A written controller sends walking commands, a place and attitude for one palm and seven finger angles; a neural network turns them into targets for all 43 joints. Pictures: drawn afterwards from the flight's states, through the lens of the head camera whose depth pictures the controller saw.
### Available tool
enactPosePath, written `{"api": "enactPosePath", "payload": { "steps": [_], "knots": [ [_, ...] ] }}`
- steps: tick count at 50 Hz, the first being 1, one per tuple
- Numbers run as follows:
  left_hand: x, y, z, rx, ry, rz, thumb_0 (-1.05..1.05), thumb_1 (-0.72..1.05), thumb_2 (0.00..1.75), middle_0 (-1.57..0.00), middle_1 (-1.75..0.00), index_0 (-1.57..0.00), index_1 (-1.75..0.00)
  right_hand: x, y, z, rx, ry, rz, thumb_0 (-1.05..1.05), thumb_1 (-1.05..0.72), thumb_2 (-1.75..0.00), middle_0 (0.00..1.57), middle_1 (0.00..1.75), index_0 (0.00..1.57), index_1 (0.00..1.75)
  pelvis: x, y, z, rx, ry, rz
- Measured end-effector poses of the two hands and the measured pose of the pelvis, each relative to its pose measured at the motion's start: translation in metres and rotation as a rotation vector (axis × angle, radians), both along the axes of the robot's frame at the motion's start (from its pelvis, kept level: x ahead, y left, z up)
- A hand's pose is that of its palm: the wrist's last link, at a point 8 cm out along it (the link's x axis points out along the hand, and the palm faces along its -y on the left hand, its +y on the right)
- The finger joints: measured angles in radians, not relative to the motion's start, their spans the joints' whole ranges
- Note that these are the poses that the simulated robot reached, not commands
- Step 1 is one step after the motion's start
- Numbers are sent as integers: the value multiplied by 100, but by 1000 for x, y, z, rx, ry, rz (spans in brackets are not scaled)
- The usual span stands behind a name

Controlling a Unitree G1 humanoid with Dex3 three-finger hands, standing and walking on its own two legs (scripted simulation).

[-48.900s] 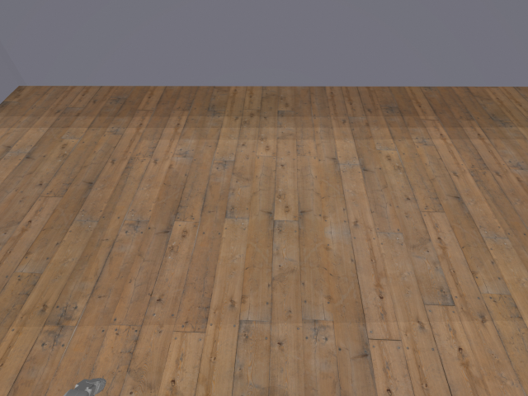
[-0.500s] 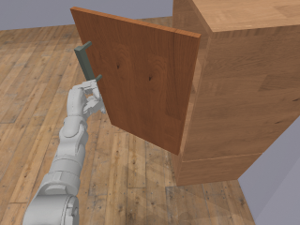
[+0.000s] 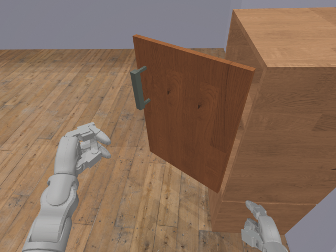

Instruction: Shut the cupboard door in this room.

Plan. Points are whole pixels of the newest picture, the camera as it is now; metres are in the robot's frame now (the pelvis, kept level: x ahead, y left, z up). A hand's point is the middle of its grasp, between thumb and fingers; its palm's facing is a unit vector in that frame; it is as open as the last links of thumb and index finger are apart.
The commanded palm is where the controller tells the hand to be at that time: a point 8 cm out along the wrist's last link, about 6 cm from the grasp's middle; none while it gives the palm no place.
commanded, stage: draw the hand back to the body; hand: left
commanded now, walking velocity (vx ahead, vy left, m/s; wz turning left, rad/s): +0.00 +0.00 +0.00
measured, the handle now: (142, 88) +0.63 +0.16 +0.07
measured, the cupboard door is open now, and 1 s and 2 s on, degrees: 55 55 55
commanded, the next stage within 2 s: step back with the hand held close in 0.82 s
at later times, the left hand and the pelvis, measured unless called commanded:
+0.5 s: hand (28, 178) +0.20 +0.27 +0.16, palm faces +0.45 -0.78 -0.44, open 6.5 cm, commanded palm +0.15 +0.30 +0.18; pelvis +0.01 +0.00 +0.00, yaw +0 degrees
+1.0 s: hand (36, 173) +0.21 +0.26 +0.16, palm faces +0.45 -0.79 -0.42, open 7.4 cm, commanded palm +0.16 +0.30 +0.18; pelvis +0.02 +0.00 +0.00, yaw +0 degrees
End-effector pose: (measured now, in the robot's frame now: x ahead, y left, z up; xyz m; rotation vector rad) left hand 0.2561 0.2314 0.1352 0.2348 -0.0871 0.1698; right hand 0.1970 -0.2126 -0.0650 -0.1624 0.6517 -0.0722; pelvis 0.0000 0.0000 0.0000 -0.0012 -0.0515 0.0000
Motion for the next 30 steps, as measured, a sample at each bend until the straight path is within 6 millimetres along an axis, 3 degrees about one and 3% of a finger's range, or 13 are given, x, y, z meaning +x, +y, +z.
{"api": "enactPosePath", "payload": {
  "steps": [10, 19, 25, 30],
  "knots": [
    [-43, 35, 19, 88, -21, 126, 2, 90, 90, -77, -92, -77, -92, -14, 17, -17, 21, 81, 40, 1, -90, -90, 20, 30, 20, 30, 4, 6, 4, 1, -26, 3],
    [-80, 62, 35, 188, -24, 228, 2, 89, 90, -53, -65, -52, -65, -27, 1, -25, 4, 119, -6, 1, -90, -90, 20, 30, 20, 30, 11, 6, 4, 0, -23, -3],
    [-104, 76, 47, 255, -37, 297, 2, 89, 90, -37, -48, -36, -47, -21, -10, -21, -18, 85, -23, 1, -90, -90, 20, 30, 20, 30, 14, 5, 3, -1, -21, -1],
    [-108, 78, 43, 230, -46, 337, 2, 89, 90, -28, -38, -27, -37, -11, -13, -17, -35, 58, -6, 1, -91, -90, 20, 30, 20, 30, 13, 4, 3, 0, -23, 8]
  ]
}}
